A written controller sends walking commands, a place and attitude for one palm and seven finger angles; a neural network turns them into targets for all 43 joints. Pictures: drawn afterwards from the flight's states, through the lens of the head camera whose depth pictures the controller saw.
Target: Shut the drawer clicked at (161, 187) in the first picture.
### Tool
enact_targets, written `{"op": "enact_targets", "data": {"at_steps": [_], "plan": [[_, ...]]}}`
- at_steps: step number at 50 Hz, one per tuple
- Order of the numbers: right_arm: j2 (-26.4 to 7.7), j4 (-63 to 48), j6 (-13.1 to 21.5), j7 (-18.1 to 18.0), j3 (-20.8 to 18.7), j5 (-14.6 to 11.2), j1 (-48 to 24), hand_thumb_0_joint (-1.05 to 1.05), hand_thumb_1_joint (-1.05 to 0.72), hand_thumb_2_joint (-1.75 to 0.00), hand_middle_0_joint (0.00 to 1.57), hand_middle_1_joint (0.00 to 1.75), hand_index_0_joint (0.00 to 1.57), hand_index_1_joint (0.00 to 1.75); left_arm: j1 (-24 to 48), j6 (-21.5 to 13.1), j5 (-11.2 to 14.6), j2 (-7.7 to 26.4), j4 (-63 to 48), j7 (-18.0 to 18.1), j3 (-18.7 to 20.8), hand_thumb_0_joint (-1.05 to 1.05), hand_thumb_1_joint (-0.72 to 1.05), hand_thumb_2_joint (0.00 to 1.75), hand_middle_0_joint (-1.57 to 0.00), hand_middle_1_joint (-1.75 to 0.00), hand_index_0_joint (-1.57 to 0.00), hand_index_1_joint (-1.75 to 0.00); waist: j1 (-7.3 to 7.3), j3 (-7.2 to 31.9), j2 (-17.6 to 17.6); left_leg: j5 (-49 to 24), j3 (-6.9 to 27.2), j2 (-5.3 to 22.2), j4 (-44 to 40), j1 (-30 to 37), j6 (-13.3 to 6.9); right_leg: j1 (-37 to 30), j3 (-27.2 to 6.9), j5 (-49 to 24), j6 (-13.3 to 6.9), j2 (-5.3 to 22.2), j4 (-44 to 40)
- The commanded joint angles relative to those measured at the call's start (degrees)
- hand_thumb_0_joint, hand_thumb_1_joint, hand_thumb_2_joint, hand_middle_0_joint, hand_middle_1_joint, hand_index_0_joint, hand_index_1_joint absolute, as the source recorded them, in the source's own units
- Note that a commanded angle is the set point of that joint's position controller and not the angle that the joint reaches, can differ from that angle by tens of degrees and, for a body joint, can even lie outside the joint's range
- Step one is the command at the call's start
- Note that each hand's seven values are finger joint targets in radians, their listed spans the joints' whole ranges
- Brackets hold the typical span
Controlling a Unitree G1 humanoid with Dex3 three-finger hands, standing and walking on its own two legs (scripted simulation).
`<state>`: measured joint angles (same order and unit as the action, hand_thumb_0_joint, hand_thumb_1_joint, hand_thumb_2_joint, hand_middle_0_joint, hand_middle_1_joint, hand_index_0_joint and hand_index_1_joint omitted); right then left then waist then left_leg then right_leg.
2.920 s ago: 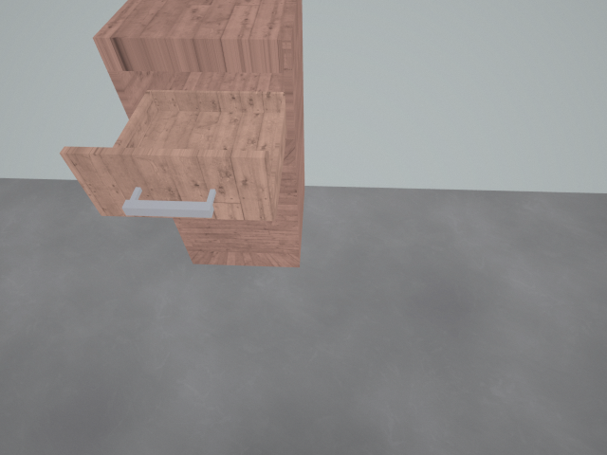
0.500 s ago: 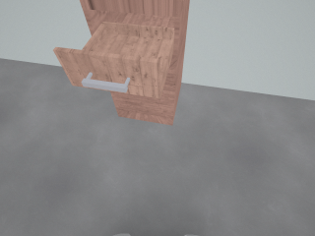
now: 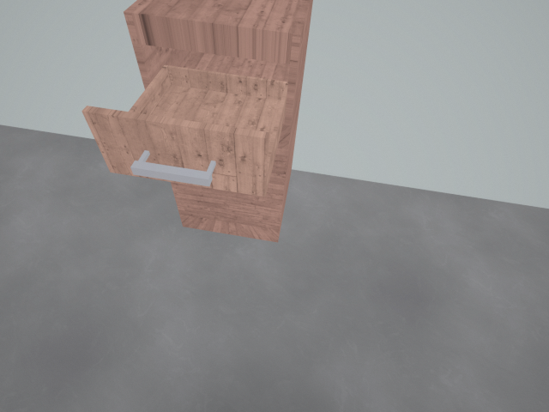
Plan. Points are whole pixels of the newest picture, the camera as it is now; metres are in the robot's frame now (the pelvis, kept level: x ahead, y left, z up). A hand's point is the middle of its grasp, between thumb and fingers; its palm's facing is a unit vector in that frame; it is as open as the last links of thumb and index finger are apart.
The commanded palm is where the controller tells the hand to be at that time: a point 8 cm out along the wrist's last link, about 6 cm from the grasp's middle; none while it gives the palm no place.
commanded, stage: take the last steps up to it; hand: left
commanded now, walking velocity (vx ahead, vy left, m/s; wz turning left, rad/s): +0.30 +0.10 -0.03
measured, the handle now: (175, 166) +0.58 +0.26 -0.04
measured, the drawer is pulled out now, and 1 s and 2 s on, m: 0.30 0.30 0.30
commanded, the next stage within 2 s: come to a stop and stand still in 0.62 s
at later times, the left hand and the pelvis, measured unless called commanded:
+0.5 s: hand (181, 384) +0.18 +0.17 -0.17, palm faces +0.04 -0.98 -0.19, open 7.3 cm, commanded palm none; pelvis +0.13 -0.01 +0.00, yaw +0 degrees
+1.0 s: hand (192, 307) +0.32 +0.19 -0.17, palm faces +0.01 -0.97 -0.24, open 7.3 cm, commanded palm none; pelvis +0.25 +0.00 +0.00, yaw +0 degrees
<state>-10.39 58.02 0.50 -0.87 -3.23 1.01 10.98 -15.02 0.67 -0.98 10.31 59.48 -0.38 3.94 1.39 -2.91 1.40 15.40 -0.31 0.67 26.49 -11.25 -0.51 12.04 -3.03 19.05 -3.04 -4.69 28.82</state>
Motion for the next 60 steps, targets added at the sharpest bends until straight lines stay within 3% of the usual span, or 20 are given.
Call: {"op": "enact_targets", "data": {"at_steps": [1, 6, 10, 13, 14, 15, 16, 21, 28, 30, 32, 39, 41, 44, 47, 51, 54, 57, 59, 60], "plan": [[-10.37, -0.7, 0.79, -0.63, -1.47, 1.11, 11.77, 0.0, -0.9, -0.9, 0.2, 0.3, 0.2, 0.3, 7.96, -2.15, -0.65, 5.94, -6.67, -0.28, 1.1, 0.0, 0.9, 0.9, -0.2, -0.3, -0.2, -0.3, -5.1, -5.7, -12.4, 18.84, 25.91, 20.58, -20.39, 6.44, -12.96, 24.48, 1.0, 9.67, 0.58, 5.36, 27.04], [-6.42, 0.75, 2.65, -1.02, -0.01, 0.67, 11.47, 0.0, -0.9, -0.9, 0.2, 0.3, 0.2, 0.3, 6.43, -2.1, -0.59, 4.11, -5.64, -1.23, 0.44, 0.0, 0.9, 0.9, -0.2, -0.3, -0.2, -0.3, -1.81, -2.7, -8.49, -6.03, 9.38, 12.17, -17.05, 7.06, -8.97, 19.96, 4.43, 0.12, 1.86, 7.71, 23.88], [-6.58, 3.21, 2.58, -0.91, 0.02, 0.78, 14.85, 0.0, -0.9, -0.9, 0.2, 0.3, 0.2, 0.3, 9.12, -2.27, -0.48, 3.17, -6.5, -1.2, -0.26, 0.0, 0.9, 0.9, -0.2, -0.3, -0.2, -0.3, -3.16, -1.1, -10.09, -13.52, 5.66, 12.27, -13.4, 6.42, -9.03, 12.01, 8.84, 1.93, 1.85, 6.79, 11.55], [-6.14, 4.26, 2.25, -0.87, 0.2, 0.32, 14.36, 0.0, -0.9, -0.9, 0.2, 0.3, 0.2, 0.3, 2.77, -2.56, -0.5, 4.21, -3.95, -1.16, 0.55, 0.0, 0.9, 0.9, -0.2, -0.3, -0.2, -0.3, 0.31, -0.13, -5.84, -9.28, 2.66, 9.21, -5.66, -1.68, -6.08, -3.78, 10.17, -5.26, 1.15, 5.16, 0.83], [-5.15, 3.84, 2.52, -0.59, 0.25, -0.39, 13.26, 0.0, -0.9, -0.9, 0.2, 0.3, 0.2, 0.3, -3.99, -3.15, -0.66, 7.38, -2.01, -0.73, 1.52, 0.0, 0.9, 0.9, -0.2, -0.3, -0.2, -0.3, 3.5, 3.11, -0.35, -7.78, -0.42, 5.61, 4.46, -8.8, -3.8, -16.31, 3.7, -4.64, -0.63, 9.11, -3.88], [-2.68, 1.91, 2.81, -0.2, 0.71, -1.1, 12.71, 0.0, -0.9, -0.9, 0.2, 0.3, 0.2, 0.3, -12.71, -3.6, -0.98, 13.88, 0.47, 0.04, 3.19, 0.0, 0.9, 0.9, -0.2, -0.3, -0.2, -0.3, 6.44, 6.76, 12.97, 4.99, -5.78, -0.42, 18.78, -21.2, -0.52, -27.2, -16.2, -0.84, -6.08, 24.39, -10.09], [-4.08, 0.49, 2.66, 0.0, 0.29, -0.54, 9.18, 0.0, -0.9, -0.9, 0.2, 0.3, 0.2, 0.3, -15.26, -3.44, -0.25, 15.54, 1.58, 0.51, 3.49, 0.0, 0.9, 0.9, -0.2, -0.3, -0.2, -0.3, 7.23, 5.46, 12.28, 20.13, -3.59, 0.48, 32.69, -25.05, 0.12, -23.99, -25.59, -3.12, -10.73, 33.17, -16.24], [-0.28, 2.02, 0.64, 1.02, -0.08, -0.12, 9.37, 0.0, -0.9, -0.9, 0.2, 0.3, 0.2, 0.3, 0.03, -3.5, -0.52, 7.64, -2.14, 1.31, 1.68, 0.0, 0.9, 0.9, -0.2, -0.3, -0.2, -0.3, -0.82, -3.55, 9.99, 9.42, 0.33, 7.46, 26.95, -15.78, 1.32, 0.97, -4.48, -7.96, -6.98, 24.78, -17.75], [-1.42, 4.32, 2.15, 1.31, -0.24, 0.15, 15.58, 0.0, -0.9, -0.9, 0.2, 0.3, 0.2, 0.3, 1.14, -3.21, -0.04, 7.3, -0.74, 0.43, 1.86, 0.0, 0.9, 0.9, -0.2, -0.3, -0.2, -0.3, -4.29, 0.83, -4.97, -5.74, -6.51, 2.9, 0.04, 7.45, 2.64, 8.99, 5.72, 0.16, -1.29, 15.3, -5.87], [-10.16, 4.67, 2.44, -0.2, -2.14, 1.12, 23.19, 0.0, -0.9, -0.9, 0.2, 0.3, 0.2, 0.3, 1.7, -2.69, 0.1, 2.39, -2.65, 0.42, 0.79, 0.0, 0.9, 0.9, -0.2, -0.3, -0.2, -0.3, -7.43, 4.89, -23.22, -4.96, 17.83, 20.7, -11.54, 13.09, -7.15, 18.5, 12.4, 16.28, 2.74, 4.73, 21.2], [-9.68, 2.95, 2.02, -0.58, -1.56, 1.16, 19.59, 0.0, -0.9, -0.9, 0.2, 0.3, 0.2, 0.3, 5.34, -3.01, -0.34, 1.94, -4.19, 0.29, 0.45, 0.0, 0.9, 0.9, -0.2, -0.3, -0.2, -0.3, -6.4, 2.27, -12.22, -6.36, 17.22, 22.1, -11.75, 8.98, -11.68, 22.35, 6.27, 15.72, 1.24, 8.02, 32.47], [-6.34, 0.52, 1.84, -1.55, 0.27, 0.26, 4.59, 0.0, -0.9, -0.9, 0.2, 0.3, 0.2, 0.3, -3.7, -2.27, -0.16, 1.27, 0.64, 0.62, -0.67, 0.0, 0.9, 0.9, -0.2, -0.3, -0.2, -0.3, 0.99, 4.25, -3.24, -19.82, -0.16, 12.25, -3.25, -1.55, -4.24, -0.82, 8.12, -6.16, 3.57, 7.45, 0.34], [-3.27, 0.0, 1.0, -1.1, 0.67, -1.06, 4.39, 0.0, -0.9, -0.9, 0.2, 0.3, 0.2, 0.3, -4.66, -2.8, -0.57, 7.19, 1.4, 1.55, -0.26, 0.0, 0.9, 0.9, -0.2, -0.3, -0.2, -0.3, 0.07, 4.28, 9.2, -3.56, -3.82, 5.54, 1.84, -4.44, 1.46, -3.23, -4.97, -23.32, 0.58, 17.24, -10.63], [-1.67, 2.79, -0.65, -0.5, 0.61, -0.94, 8.18, 0.0, -0.9, -0.9, 0.2, 0.3, 0.2, 0.3, 3.0, -1.58, -0.16, 8.98, -0.72, 1.64, -0.22, 0.0, 0.9, 0.9, -0.2, -0.3, -0.2, -0.3, -3.41, 2.6, 0.25, -4.92, -3.79, 3.73, -0.29, 4.45, 2.33, 5.81, -2.07, -22.49, -2.34, 18.19, -7.32], [-3.83, 2.67, -1.39, -1.39, -0.38, -0.57, 7.65, 0.0, -0.9, -0.9, 0.2, 0.3, 0.2, 0.3, 0.82, -1.28, 0.05, 8.76, -0.23, 2.64, 0.46, 0.0, 0.9, 0.9, -0.2, -0.3, -0.2, -0.3, -1.71, 3.67, 5.23, -18.77, -4.64, 5.15, 5.02, 1.04, 2.41, -3.25, 0.66, -48.83, -1.43, 16.65, -1.11], [-3.05, 0.34, -2.57, -1.42, -0.92, -0.88, 3.89, 0.0, -0.9, -0.9, 0.2, 0.3, 0.2, 0.3, -0.62, -0.55, -0.38, 11.0, -0.49, 3.44, 1.75, 0.0, 0.9, 0.9, -0.2, -0.3, -0.2, -0.3, 0.77, 4.7, 8.95, 12.98, -4.19, 1.04, 15.6, -10.28, 3.55, -13.5, -4.37, -69.71, -8.43, 23.75, -2.47], [-2.98, -0.42, -2.99, -1.45, -1.19, -1.21, 3.36, 0.0, -0.9, -0.9, 0.2, 0.3, 0.2, 0.3, 3.2, 0.0, -0.59, 10.81, -2.09, 3.75, 2.37, 0.0, 0.9, 0.9, -0.2, -0.3, -0.2, -0.3, -0.17, 5.95, 7.74, 13.14, -1.61, 1.64, 12.31, -9.65, 3.3, -14.57, -3.3, -63.35, -9.0, 23.11, -2.21], [-3.74, 0.94, -2.45, -1.12, -1.22, -0.66, 6.9, 0.0, -0.9, -0.9, 0.2, 0.3, 0.2, 0.3, 6.36, 0.3, 0.29, 9.68, -3.54, 3.25, 2.04, 0.0, 0.9, 0.9, -0.2, -0.3, -0.2, -0.3, -2.95, 7.03, 3.85, -11.75, -2.65, 3.37, -2.99, 2.84, 2.92, -5.69, 0.73, -42.92, -3.12, 18.31, 1.81], [-9.61, -0.86, -1.84, -1.34, -2.01, 0.38, 6.61, 0.0, -0.9, -0.9, 0.2, 0.3, 0.2, 0.3, 4.28, 1.02, 0.68, 4.59, -4.69, 3.24, 0.92, 0.0, 0.9, 0.9, -0.2, -0.3, -0.2, -0.3, -2.69, 7.13, -17.63, -39.3, 14.6, 20.52, -8.87, 4.41, -6.68, 5.07, 6.38, 10.24, 3.75, 6.08, 15.77], [-10.37, -1.37, -2.04, -1.59, -1.84, 0.94, 5.18, 0.0, -0.9, -0.9, 0.2, 0.3, 0.2, 0.3, 4.71, 1.67, 0.5, 5.33, -4.63, 3.38, 1.06, 0.0, 0.9, 0.9, -0.2, -0.3, -0.2, -0.3, -3.25, 6.03, -14.64, -36.3, 14.43, 22.1, -8.49, -0.26, -11.69, 4.71, 0.83, 17.2, 3.05, 4.53, 26.59]]}}
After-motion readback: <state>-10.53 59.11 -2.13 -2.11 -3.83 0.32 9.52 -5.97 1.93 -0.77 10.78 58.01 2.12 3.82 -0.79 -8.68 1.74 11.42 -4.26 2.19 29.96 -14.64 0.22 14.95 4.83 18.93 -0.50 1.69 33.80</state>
